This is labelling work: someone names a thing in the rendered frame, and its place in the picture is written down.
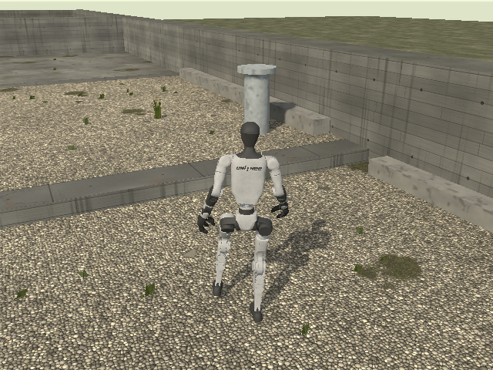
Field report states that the left robot hand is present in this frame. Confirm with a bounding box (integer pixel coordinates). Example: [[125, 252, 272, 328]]
[[197, 211, 215, 234]]

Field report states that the right robot hand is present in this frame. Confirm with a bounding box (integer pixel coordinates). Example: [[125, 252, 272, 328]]
[[271, 205, 289, 218]]

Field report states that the left robot forearm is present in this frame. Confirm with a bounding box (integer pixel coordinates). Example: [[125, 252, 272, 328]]
[[200, 185, 218, 219]]

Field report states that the robot torso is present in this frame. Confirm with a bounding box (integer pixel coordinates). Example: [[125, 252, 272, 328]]
[[231, 151, 267, 231]]

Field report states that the robot left upper arm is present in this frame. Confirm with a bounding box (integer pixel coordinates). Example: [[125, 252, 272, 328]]
[[211, 154, 233, 198]]

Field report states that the robot right upper arm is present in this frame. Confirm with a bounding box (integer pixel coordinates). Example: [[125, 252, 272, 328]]
[[265, 156, 284, 197]]

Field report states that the robot left foot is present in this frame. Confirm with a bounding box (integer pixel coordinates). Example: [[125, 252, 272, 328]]
[[212, 280, 223, 296]]

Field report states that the right robot forearm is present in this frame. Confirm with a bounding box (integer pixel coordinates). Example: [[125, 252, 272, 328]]
[[276, 185, 288, 210]]

